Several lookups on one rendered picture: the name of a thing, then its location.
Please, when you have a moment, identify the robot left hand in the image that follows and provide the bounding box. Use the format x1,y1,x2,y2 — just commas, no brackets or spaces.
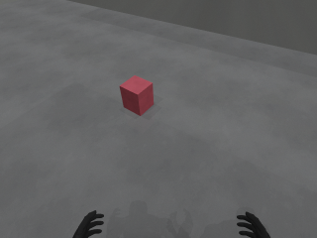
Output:
72,210,104,238

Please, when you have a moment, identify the carton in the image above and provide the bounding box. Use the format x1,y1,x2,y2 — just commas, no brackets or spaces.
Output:
119,75,154,116

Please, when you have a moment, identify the robot right hand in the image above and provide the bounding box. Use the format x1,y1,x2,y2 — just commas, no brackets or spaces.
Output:
237,211,270,238

